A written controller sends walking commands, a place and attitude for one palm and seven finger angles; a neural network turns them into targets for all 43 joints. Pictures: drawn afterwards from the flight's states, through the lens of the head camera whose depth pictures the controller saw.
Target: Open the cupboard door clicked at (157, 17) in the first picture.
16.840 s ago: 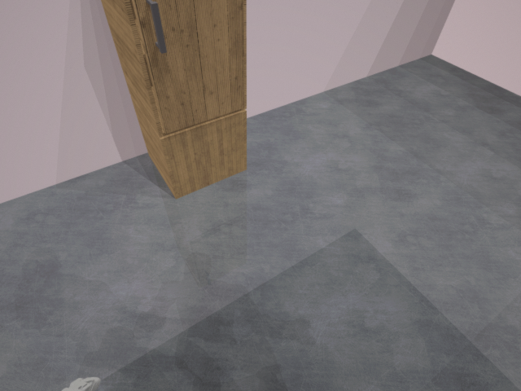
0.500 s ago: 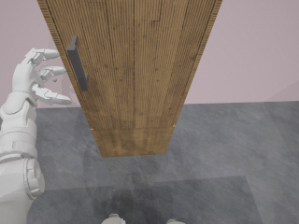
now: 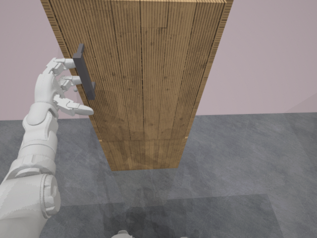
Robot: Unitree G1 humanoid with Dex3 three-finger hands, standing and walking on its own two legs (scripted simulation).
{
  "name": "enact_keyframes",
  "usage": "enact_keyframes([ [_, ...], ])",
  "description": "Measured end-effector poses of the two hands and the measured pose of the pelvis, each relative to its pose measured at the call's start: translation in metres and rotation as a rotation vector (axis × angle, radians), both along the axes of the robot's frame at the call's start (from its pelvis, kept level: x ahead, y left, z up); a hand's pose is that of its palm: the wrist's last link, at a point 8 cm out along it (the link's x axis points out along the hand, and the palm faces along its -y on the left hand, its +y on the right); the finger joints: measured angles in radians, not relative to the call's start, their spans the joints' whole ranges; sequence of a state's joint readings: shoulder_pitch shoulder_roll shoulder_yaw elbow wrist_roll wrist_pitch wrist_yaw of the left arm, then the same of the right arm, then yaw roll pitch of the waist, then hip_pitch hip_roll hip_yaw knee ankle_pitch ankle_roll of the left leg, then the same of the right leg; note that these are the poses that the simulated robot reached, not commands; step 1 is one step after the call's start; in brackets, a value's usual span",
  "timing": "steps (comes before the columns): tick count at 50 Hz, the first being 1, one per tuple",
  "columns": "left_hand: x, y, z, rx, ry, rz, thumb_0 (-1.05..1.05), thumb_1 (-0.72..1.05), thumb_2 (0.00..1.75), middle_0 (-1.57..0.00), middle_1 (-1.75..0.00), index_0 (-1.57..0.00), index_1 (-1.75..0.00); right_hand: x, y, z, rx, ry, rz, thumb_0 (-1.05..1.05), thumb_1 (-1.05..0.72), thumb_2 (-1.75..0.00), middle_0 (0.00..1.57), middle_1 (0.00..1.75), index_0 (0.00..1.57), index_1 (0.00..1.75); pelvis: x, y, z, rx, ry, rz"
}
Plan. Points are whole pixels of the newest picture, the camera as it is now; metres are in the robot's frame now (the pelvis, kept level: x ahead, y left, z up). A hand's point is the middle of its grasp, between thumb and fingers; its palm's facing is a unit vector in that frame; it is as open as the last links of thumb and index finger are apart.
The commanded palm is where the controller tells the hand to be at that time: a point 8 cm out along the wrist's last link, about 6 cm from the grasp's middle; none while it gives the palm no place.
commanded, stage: slide the fingers in behind the handle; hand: left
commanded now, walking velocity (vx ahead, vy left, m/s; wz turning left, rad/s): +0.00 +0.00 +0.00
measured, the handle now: (86, 73) +0.52 +0.18 +0.11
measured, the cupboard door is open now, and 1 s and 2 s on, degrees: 0 0 2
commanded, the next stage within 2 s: close the thumb around the handle in 0.90 s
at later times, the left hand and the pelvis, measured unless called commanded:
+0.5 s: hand (87, 91) +0.45 +0.17 +0.11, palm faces +0.02 -1.00 +0.01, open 14.0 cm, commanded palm +0.43 +0.22 +0.11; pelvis +0.00 +0.00 +0.00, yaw +0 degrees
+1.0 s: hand (85, 91) +0.46 +0.18 +0.11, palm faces +0.03 -1.00 +0.00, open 14.0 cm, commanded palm +0.43 +0.22 +0.11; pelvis +0.00 +0.00 +0.00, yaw +0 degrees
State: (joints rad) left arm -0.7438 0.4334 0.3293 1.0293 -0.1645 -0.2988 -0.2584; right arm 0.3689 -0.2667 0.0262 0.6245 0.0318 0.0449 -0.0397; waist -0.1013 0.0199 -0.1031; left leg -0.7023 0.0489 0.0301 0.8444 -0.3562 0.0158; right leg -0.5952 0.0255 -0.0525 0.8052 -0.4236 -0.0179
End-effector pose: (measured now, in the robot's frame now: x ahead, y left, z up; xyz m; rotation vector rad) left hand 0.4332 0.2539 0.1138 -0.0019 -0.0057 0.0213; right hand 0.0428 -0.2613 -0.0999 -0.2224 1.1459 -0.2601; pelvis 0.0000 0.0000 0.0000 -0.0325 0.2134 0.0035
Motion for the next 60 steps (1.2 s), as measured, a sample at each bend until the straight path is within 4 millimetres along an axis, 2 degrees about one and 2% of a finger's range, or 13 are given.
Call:
enact_keyframes([
  [9, -0.001, -0.009, -0.003, 0.001, 0.009, 0.007, -0.01, -0.50, 0.30, -0.30, -1.20, -0.30, -1.20, 0.006, -0.003, 0.001, 0.001, -0.022, 0.005, 0.01, -0.90, -0.90, 0.21, 0.30, 0.20, 0.30, 0.000, -0.003, 0.000, 0.003, -0.006, 0.001],
  [30, 0.000, -0.034, -0.004, 0.001, 0.001, 0.001, -0.01, -0.50, 0.30, -0.30, -1.20, -0.29, -1.20, -0.006, 0.000, -0.003, 0.019, -0.005, -0.003, 0.01, -0.90, -0.90, 0.21, 0.30, 0.20, 0.30, -0.003, -0.002, 0.000, 0.007, -0.011, -0.001],
  [37, 0.005, -0.031, -0.003, -0.001, -0.003, 0.014, -0.01, -0.50, 0.30, -0.30, -1.20, -0.30, -1.20, -0.012, 0.000, -0.003, 0.017, 0.002, -0.015, 0.01, -0.90, -0.90, 0.21, 0.30, 0.20, 0.30, -0.004, -0.002, 0.000, 0.008, -0.006, -0.008],
  [43, 0.001, -0.024, -0.002, 0.005, -0.005, 0.009, -0.01, -0.50, 0.30, -0.30, -1.20, -0.30, -1.20, -0.016, 0.000, -0.003, 0.018, 0.017, -0.023, 0.01, -0.90, -0.90, 0.21, 0.30, 0.20, 0.30, -0.002, -0.002, 0.001, 0.006, -0.008, -0.008],
  [53, 0.003, -0.027, -0.005, 0.003, -0.008, 0.000, -0.01, -0.49, 0.31, -0.30, -1.20, -0.30, -1.20, -0.011, -0.001, -0.002, 0.001, 0.017, -0.010, 0.01, -0.90, -0.90, 0.21, 0.30, 0.20, 0.30, -0.003, 0.001, 0.000, 0.002, -0.002, 0.001],
  [60, 0.009, -0.032, -0.008, -0.005, 0.015, 0.002, -0.01, -0.33, 0.38, -0.31, -1.22, -0.31, -1.22, -0.007, 0.002, -0.002, 0.008, 0.005, -0.007, 0.01, -0.90, -0.90, 0.21, 0.30, 0.20, 0.30, -0.002, 0.002, -0.001, 0.004, 0.001, -0.003],
])
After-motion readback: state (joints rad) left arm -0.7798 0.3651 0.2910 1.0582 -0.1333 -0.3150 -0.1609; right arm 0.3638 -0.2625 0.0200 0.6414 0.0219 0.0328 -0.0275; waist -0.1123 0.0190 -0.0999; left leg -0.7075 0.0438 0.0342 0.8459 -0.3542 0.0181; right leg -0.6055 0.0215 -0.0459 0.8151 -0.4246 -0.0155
